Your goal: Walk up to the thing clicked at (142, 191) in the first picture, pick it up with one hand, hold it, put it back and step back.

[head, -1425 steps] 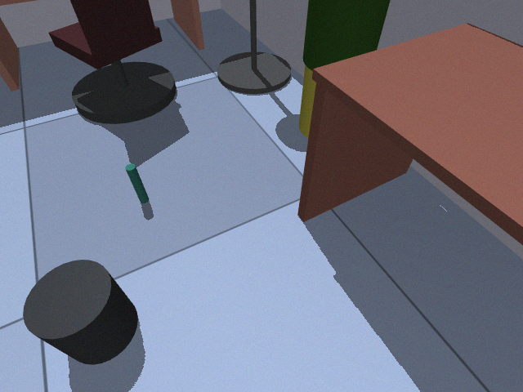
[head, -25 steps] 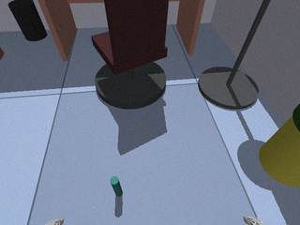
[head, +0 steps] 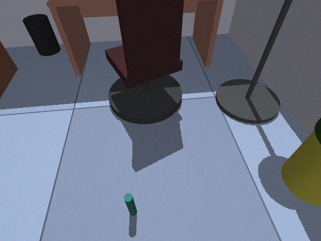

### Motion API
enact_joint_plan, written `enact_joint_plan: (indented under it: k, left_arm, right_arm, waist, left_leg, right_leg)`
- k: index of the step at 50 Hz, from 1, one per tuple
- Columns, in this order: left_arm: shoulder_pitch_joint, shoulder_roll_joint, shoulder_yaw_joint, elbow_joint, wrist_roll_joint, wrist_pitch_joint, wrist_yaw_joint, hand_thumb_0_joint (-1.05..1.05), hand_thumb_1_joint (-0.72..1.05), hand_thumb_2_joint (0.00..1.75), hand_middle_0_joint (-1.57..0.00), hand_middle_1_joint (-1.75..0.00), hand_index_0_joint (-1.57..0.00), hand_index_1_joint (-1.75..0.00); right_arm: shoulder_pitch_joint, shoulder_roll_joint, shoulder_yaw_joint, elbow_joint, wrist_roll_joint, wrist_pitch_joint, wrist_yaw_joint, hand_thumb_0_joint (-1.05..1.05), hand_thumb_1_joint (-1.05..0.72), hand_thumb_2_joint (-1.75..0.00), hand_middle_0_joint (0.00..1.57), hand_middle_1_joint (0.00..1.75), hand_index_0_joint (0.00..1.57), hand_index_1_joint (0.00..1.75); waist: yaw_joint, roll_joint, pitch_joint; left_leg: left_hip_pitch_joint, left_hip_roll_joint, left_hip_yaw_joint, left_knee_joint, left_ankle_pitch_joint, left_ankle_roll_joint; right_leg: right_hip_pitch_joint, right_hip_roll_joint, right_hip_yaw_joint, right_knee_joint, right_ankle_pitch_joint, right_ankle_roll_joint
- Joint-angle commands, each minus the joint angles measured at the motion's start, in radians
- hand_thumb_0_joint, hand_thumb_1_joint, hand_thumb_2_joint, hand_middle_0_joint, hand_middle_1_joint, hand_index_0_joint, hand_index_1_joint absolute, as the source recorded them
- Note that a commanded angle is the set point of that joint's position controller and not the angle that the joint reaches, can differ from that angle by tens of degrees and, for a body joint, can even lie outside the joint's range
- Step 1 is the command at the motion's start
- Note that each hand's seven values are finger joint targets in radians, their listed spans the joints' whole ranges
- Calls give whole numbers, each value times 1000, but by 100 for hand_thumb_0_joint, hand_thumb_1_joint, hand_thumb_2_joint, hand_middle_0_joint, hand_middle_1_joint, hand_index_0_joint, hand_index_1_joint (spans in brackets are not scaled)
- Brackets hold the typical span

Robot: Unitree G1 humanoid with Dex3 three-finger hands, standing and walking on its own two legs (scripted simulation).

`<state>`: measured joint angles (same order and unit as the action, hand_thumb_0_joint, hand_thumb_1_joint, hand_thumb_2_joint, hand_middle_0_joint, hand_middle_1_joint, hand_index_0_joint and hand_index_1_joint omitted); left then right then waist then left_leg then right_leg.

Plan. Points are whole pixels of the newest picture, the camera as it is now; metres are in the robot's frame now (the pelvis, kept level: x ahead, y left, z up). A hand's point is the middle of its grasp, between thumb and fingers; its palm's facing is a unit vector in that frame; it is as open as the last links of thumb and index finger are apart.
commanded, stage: stand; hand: left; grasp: from the side
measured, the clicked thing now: (130, 205) +0.42 +0.19 -0.66
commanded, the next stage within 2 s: step back in 1.38 s
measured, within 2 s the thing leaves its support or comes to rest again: neither
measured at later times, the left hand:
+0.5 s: hand out of the picture +0.08 +0.23 -0.16, palm faces -0.01 -0.94 -0.34, open 7.3 cm
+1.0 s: hand out of the picture +0.09 +0.23 -0.15, palm faces -0.02 -0.94 -0.34, open 7.3 cm
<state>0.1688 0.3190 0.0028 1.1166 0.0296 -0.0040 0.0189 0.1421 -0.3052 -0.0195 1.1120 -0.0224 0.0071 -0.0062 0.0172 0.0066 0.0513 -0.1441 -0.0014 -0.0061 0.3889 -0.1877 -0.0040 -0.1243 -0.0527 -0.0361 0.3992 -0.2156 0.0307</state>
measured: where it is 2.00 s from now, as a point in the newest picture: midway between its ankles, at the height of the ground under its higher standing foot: outside the picture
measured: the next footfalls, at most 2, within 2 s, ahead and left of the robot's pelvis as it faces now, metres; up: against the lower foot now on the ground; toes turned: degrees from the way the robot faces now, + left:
none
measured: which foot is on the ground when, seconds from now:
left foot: down 0.00-1.00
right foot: down 0.00-1.00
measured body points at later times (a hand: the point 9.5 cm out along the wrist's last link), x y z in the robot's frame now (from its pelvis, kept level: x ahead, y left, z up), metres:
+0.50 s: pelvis +0.02 -0.01 +0.00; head +0.02 -0.02 +0.45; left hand +0.08 +0.28 -0.13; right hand +0.08 -0.31 -0.14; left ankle +0.02 +0.12 -0.74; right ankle +0.00 -0.14 -0.74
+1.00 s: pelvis +0.02 -0.01 +0.00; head +0.03 -0.02 +0.45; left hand +0.09 +0.28 -0.13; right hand +0.08 -0.31 -0.14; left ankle +0.02 +0.12 -0.74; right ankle +0.00 -0.14 -0.74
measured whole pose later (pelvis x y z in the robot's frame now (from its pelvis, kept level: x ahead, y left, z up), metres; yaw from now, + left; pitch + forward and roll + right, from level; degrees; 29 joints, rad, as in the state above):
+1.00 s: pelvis +0.02 -0.01 +0.00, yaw -1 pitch -2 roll +0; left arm 0.10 0.33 0.01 1.16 0.02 -0.01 0.01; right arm 0.11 -0.34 0.00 1.16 -0.01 0.00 -0.01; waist 0.00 0.01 0.05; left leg -0.10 0.03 0.00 0.30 -0.17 -0.03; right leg -0.09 -0.02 -0.03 0.32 -0.19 0.01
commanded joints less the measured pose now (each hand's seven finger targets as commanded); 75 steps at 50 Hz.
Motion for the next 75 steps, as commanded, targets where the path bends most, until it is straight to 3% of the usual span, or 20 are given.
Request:
enact_joint_plan:
  k: [1,7,10,14,18,22,35,38,46,52,55,60,67,68,69,70,73,75]
  left_arm:
    - [-50,205,42,-37,-2,-28,9,0,90,90,-20,-30,-20,-30]
    - [-57,211,41,-18,-7,-27,7,0,90,90,-20,-30,-20,-30]
    - [-61,209,41,-11,-9,-29,9,0,90,90,-20,-30,-20,-30]
    - [-66,210,42,-3,-12,-29,8,0,90,90,-20,-30,-20,-30]
    - [-76,208,41,-3,-14,-31,8,0,90,90,-20,-30,-20,-30]
    - [-85,211,44,2,-14,-27,7,0,90,90,-20,-30,-20,-30]
    - [-111,212,47,-8,-16,-29,4,0,90,90,-20,-30,-20,-30]
    - [-116,216,46,-10,-15,-28,3,0,90,90,-20,-30,-20,-30]
    - [-116,221,49,-7,-16,-25,-1,0,90,90,-20,-30,-20,-30]
    - [-112,220,47,-14,-18,-30,0,0,90,90,-20,-30,-20,-30]
    - [-109,223,47,-12,-19,-27,-1,0,90,90,-20,-30,-20,-30]
    - [-100,224,45,-13,-19,-32,0,0,90,90,-20,-30,-20,-30]
    - [-95,227,45,-17,-19,-28,-2,0,90,90,-20,-30,-20,-30]
    - [-95,228,45,-19,-19,-28,-2,0,90,90,-20,-30,-20,-30]
    - [-95,299,92,-47,-36,-19,1,0,90,90,-20,-30,-20,-30]
    - [-76,293,95,-59,-39,-15,5,0,90,90,-20,-30,-20,-30]
    - [-73,298,108,-105,-39,-9,6,0,90,90,-20,-30,-20,-30]
    - [-106,311,115,-145,-31,-1,7,0,90,90,-20,-30,-20,-30]
  right_arm:
    - [-37,-192,-40,-42,-2,-27,-10,0,-90,-90,20,30,20,30]
    - [-37,-199,-34,-28,-1,-25,-10,0,-90,-90,20,30,20,30]
    - [-40,-200,-31,-26,0,-29,-12,0,-90,-90,20,30,20,30]
    - [-43,-208,-26,-19,1,-30,-13,0,-90,-90,20,30,20,30]
    - [-43,-209,-21,-14,4,-31,-15,0,-90,-90,20,30,20,30]
    - [-50,-218,-21,-12,4,-30,-17,0,-90,-90,20,30,20,30]
    - [-66,-227,-21,-13,6,-35,-17,0,-90,-90,20,30,20,30]
    - [-72,-221,-21,-14,6,-32,-15,0,-90,-90,20,30,20,30]
    - [-67,-229,-23,-6,4,-33,-12,0,-90,-90,20,30,20,30]
    - [-65,-230,-21,-11,6,-37,-10,0,-90,-90,20,30,20,30]
    - [-63,-232,-20,-9,6,-36,-11,0,-90,-90,20,30,20,30]
    - [-57,-234,-19,-11,7,-36,-11,0,-90,-90,20,30,20,30]
    - [-56,-238,-20,-10,8,-34,-11,0,-90,-90,20,30,20,30]
    - [-63,-237,-19,-12,8,-35,-11,0,-90,-90,20,30,20,30]
    - [-92,-288,-40,-39,13,-16,-4,0,-90,-90,20,30,20,30]
    - [-82,-270,-40,-57,21,-10,-3,0,-90,-90,20,30,20,30]
    - [-59,-257,-47,-89,28,0,0,0,-90,-90,20,30,20,30]
    - [-36,-249,-53,-106,25,12,3,0,-90,-90,20,30,20,30]
  waist:
    - [-12,-7,-13]
    - [-11,2,-13]
    - [-10,-5,-48]
    - [-7,-9,-51]
    - [-7,-4,-68]
    - [-9,-3,-66]
    - [-12,6,-86]
    - [-14,-10,-59]
    - [-16,11,-53]
    - [-15,-11,-84]
    - [-16,4,-74]
    - [-17,-12,-83]
    - [-19,-1,-55]
    - [-17,-2,-61]
    - [-19,-15,47]
    - [-22,-23,18]
    - [-26,-55,-69]
    - [-34,-99,-112]
  left_leg:
    - [-20,93,-100,-104,-45,18]
    - [-29,95,-95,-107,-35,18]
    - [12,106,-91,-94,66,19]
    - [12,108,-84,-94,97,20]
    - [34,116,-76,-83,192,16]
    - [34,116,-72,-97,162,15]
    - [61,128,-60,-97,232,8]
    - [47,126,-62,-115,170,5]
    - [29,123,-65,-136,88,8]
    - [63,133,-66,-119,197,11]
    - [46,128,-63,-126,155,10]
    - [69,133,-64,-112,223,12]
    - [57,131,-61,-124,155,9]
    - [65,135,-62,-118,165,12]
    - [-38,111,-77,-7,306,39]
    - [-43,106,-60,27,326,44]
    - [-35,58,-27,158,272,41]
    - [-42,11,1,247,114,31]
  right_leg:
    - [-35,-70,82,-112,-47,-39]
    - [-20,-74,89,-120,-22,-40]
    - [1,-85,94,-111,74,-44]
    - [21,-83,88,-110,109,-41]
    - [44,-88,88,-105,207,-40]
    - [45,-85,86,-113,192,-38]
    - [62,-87,86,-117,258,-35]
    - [37,-79,82,-131,176,-35]
    - [32,-79,87,-135,108,-42]
    - [49,-84,86,-117,202,-43]
    - [46,-82,89,-124,168,-43]
    - [48,-87,91,-121,238,-41]
    - [22,-81,91,-133,168,-40]
    - [25,-83,93,-133,181,-43]
    - [-34,-72,110,-46,354,-52]
    - [-21,-76,100,-26,401,-64]
    - [-17,-124,144,-12,451,-129]
    - [-43,-189,202,-24,424,-187]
